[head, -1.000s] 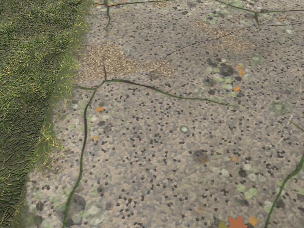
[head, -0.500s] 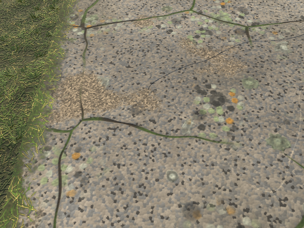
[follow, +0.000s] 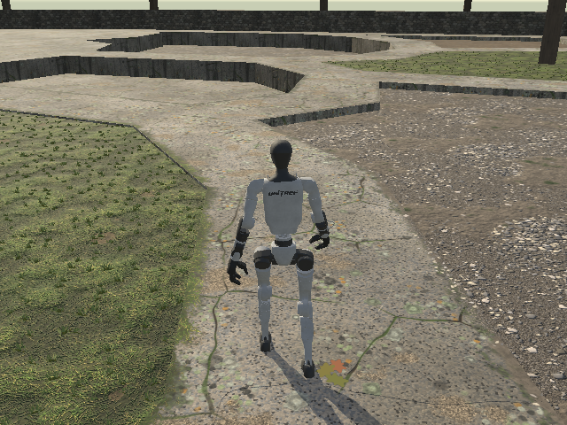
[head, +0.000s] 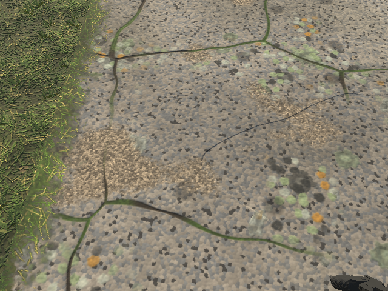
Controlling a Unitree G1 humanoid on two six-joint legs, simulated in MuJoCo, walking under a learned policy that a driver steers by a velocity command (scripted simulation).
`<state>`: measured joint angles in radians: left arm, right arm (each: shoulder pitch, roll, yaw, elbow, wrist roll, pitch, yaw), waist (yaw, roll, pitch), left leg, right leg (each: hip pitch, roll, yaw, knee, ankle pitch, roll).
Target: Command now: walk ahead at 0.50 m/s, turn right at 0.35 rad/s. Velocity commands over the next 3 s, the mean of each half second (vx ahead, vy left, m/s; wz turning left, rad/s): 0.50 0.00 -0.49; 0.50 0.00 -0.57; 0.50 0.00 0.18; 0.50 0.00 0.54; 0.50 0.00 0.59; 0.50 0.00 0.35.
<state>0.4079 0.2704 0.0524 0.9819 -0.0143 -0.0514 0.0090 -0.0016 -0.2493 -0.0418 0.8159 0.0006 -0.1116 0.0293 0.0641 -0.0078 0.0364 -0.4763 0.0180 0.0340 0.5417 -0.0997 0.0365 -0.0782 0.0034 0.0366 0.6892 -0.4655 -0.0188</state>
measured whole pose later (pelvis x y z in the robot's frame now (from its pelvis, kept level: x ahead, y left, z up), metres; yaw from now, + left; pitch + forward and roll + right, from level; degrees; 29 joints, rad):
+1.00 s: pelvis +0.54 -0.12 +0.00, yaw -34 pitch +2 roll +1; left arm 0.39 0.30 0.09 0.77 -0.02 -0.03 0.02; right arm 0.01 -0.27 -0.05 0.75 -0.01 -0.13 0.03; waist 0.07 0.00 0.01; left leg -0.46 -0.03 -0.03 0.48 -0.06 0.01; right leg -0.09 0.08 0.22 0.59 -0.47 -0.05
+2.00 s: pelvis +1.01 -0.31 +0.00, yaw -6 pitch +2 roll -1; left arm 0.28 0.30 0.06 0.79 -0.02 -0.09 0.00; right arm 0.13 -0.31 -0.07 0.64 0.02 -0.04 0.04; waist 0.04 0.01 0.07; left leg -0.47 -0.06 0.02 0.63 -0.20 0.09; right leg -0.28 -0.06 -0.01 1.16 -0.48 0.02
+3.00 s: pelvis +1.53 -0.24 +0.01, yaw +22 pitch +2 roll -1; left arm 0.33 0.31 0.05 0.88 -0.03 -0.07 -0.01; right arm 0.12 -0.27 -0.04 0.63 0.01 -0.05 0.03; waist 0.04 0.00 0.05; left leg -0.42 -0.01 0.03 0.56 -0.18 0.05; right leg -0.27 -0.06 -0.01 1.08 -0.47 0.00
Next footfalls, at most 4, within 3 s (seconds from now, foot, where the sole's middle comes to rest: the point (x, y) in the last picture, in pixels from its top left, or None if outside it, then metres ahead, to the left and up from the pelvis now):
0.50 right None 0.39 -0.17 -0.76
0.98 left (241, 214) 0.74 -0.11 -0.76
1.42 right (325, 209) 0.78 -0.43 -0.76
1.90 left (272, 135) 1.13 -0.25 -0.76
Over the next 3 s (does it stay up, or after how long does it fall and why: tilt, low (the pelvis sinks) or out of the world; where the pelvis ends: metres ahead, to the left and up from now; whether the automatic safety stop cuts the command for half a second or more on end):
stays up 1.53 -0.24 0.01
